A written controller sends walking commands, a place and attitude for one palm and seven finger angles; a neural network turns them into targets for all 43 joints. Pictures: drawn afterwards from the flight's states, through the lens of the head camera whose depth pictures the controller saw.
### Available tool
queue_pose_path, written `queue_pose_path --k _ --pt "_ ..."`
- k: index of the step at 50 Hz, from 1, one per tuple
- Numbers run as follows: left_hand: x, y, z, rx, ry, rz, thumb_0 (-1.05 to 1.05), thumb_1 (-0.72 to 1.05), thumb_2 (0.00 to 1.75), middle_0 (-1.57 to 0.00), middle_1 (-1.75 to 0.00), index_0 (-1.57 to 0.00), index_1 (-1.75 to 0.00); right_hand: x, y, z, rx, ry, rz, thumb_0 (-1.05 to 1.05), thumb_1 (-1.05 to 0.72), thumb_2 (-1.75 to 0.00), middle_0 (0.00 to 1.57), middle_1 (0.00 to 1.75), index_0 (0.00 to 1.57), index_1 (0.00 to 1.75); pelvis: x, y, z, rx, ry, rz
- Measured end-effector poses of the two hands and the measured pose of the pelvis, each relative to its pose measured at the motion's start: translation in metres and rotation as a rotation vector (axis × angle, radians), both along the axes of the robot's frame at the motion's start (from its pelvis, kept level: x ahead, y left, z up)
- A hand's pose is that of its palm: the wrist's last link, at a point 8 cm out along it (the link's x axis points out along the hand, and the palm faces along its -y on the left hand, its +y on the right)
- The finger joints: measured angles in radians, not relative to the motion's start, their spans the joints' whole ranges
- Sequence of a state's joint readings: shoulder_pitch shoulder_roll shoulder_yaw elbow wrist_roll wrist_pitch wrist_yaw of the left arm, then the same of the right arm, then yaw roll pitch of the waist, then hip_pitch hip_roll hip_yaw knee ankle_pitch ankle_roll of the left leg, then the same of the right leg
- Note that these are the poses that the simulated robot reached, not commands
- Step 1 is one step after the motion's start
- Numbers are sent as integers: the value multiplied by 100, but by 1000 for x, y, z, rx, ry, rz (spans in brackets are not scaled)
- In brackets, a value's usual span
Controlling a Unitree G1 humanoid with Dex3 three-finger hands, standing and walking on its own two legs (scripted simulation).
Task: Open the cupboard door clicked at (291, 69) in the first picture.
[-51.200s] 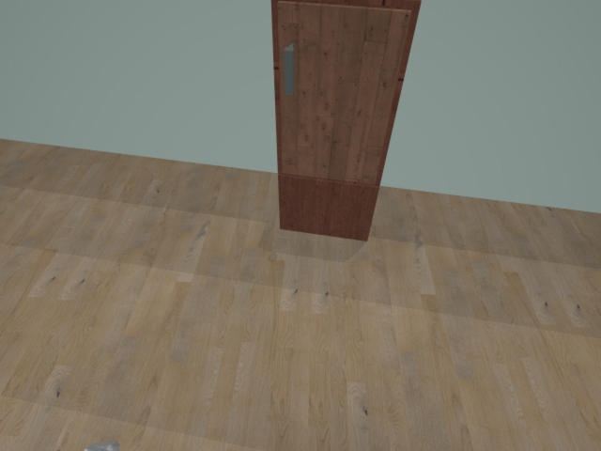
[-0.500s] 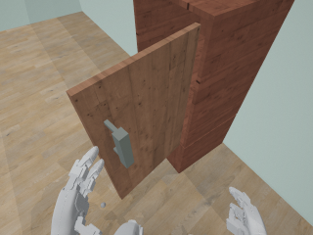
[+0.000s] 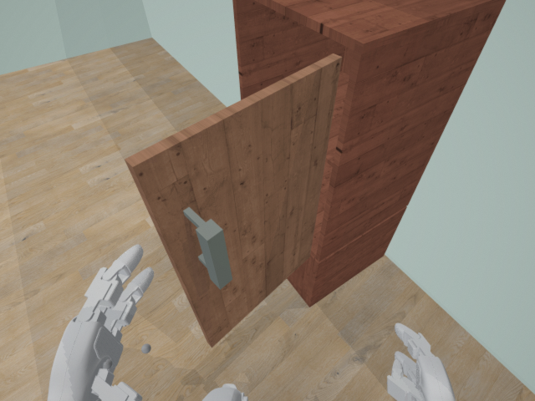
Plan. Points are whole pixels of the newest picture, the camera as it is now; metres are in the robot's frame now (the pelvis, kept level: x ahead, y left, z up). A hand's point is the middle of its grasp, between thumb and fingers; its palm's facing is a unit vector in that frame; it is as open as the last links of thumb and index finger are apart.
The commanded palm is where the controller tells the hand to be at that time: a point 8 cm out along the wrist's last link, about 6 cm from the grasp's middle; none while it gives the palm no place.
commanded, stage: draw the hand back to the body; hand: left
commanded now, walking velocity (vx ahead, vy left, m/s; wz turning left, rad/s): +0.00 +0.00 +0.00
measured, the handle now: (206, 248) +0.32 +0.12 +0.08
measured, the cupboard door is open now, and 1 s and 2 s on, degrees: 100 100 100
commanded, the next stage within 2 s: step back with the hand held close in 1.34 s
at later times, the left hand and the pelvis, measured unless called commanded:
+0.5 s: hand (66, 317) +0.18 +0.23 +0.15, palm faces +0.23 -0.91 -0.33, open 14.5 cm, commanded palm +0.15 +0.27 +0.18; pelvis +0.02 +0.02 +0.05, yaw -1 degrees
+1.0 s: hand out of the picture +0.23 +0.29 +0.23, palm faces +0.42 -0.82 -0.39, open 8.7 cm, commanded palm +0.18 +0.32 +0.24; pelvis +0.03 +0.03 +0.07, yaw -2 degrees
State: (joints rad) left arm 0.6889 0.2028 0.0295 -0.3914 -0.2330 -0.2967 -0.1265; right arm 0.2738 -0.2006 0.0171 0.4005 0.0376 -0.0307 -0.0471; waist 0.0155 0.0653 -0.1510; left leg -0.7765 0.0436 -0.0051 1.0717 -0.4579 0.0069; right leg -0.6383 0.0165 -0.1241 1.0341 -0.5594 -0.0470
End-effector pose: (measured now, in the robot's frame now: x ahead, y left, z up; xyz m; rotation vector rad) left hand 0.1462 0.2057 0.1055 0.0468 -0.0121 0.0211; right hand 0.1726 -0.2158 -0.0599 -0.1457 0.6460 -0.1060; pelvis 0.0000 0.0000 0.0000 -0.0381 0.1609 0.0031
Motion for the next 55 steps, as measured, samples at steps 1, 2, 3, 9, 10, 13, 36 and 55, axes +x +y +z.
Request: queue_pose_path --k 1,2,3,9,10,13,36,55 --pt "0 2 3 0 1 2 -2 -50 30 -15 -30 -15 -30 0 1 2 1 -3 -1 1 -90 -90 20 30 20 30 1 0 2 0 -4 0" --pt "0 4 5 0 3 2 -2 -50 30 -15 -30 -15 -30 0 1 4 2 -6 -1 1 -90 -90 20 30 20 30 2 1 4 0 -8 0" --pt "1 6 7 1 6 1 -2 -50 30 -15 -30 -15 -30 0 1 6 2 -9 -2 1 -90 -90 20 30 20 30 2 1 6 0 -12 0" --pt "0 19 19 7 14 0 -2 -50 30 -15 -30 -15 -30 3 1 17 -12 -29 2 1 -90 -90 20 30 20 30 6 4 15 -1 -34 3" --pt "0 22 22 9 12 3 -2 -50 30 -15 -30 -15 -30 4 1 19 -16 -33 4 1 -90 -90 20 30 20 30 7 4 16 -1 -38 4" --pt "1 31 29 15 -1 11 -2 -48 30 -15 -30 -15 -30 7 1 24 -24 -45 12 1 -90 -90 20 30 20 30 8 6 20 -3 -47 6" --pt "26 93 98 338 17 312 -1 18 59 -18 -30 -18 -30 28 36 61 -56 -11 59 1 -90 -90 20 30 20 30 30 31 68 19 -195 -24" --pt "44 114 137 381 -112 411 1 80 85 -21 -30 -20 -30 26 13 60 -61 53 34 1 -90 -90 20 30 20 30 34 23 75 26 -224 -39"
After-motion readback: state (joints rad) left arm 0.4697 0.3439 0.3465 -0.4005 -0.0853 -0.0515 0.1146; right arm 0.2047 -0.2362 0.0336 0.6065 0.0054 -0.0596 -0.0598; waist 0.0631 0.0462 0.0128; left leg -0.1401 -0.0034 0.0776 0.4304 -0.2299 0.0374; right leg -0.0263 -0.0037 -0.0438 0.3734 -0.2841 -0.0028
